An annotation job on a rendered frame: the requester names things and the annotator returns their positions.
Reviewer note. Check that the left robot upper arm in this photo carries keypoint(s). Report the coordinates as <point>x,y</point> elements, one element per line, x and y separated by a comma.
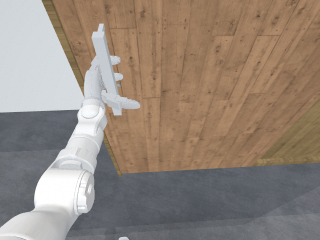
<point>62,195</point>

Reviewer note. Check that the handle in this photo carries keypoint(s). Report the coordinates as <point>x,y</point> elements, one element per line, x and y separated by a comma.
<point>104,60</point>

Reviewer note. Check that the wardrobe door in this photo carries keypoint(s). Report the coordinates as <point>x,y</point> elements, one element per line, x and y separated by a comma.
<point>218,81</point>
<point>302,139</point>

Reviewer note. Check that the left robot forearm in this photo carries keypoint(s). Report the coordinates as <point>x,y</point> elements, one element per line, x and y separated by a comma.
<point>85,142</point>

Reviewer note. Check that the left robot hand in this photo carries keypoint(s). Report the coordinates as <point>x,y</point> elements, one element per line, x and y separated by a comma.
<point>94,85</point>

